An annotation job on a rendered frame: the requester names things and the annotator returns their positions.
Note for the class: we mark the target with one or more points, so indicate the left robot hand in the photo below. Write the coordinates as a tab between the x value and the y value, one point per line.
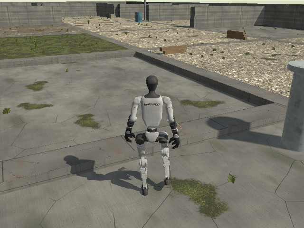
129	135

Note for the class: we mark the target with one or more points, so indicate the right robot hand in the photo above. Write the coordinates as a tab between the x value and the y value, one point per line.
176	141

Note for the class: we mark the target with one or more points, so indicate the robot right upper arm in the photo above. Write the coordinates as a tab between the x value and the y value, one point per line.
169	110

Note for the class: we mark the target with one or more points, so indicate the left robot forearm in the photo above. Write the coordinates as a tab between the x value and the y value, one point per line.
129	126

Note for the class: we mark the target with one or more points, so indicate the humanoid robot head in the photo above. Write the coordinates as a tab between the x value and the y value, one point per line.
152	82

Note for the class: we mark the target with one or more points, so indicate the left robot thigh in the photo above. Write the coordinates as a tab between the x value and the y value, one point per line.
140	142

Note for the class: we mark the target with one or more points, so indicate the right robot forearm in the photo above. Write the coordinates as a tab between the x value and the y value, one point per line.
174	128

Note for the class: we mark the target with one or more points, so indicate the robot left upper arm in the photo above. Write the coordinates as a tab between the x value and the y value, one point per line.
134	108

